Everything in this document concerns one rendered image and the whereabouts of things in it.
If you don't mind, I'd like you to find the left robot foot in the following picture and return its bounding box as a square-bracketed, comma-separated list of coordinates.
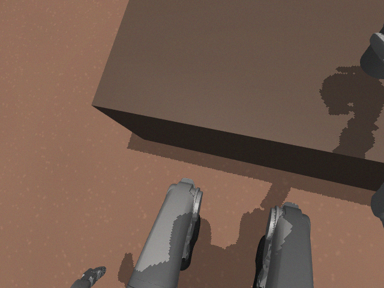
[180, 215, 200, 271]

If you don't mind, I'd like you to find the left robot hand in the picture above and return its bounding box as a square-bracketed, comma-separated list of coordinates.
[70, 266, 106, 288]

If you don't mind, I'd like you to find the right robot foot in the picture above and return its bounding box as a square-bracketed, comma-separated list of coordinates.
[253, 235, 266, 288]

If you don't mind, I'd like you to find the bottle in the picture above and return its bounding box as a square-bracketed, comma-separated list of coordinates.
[360, 26, 384, 79]

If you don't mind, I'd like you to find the right robot arm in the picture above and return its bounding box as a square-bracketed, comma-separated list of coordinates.
[371, 183, 384, 228]

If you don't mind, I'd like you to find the right robot hand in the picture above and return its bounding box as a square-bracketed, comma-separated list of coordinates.
[370, 24, 384, 63]

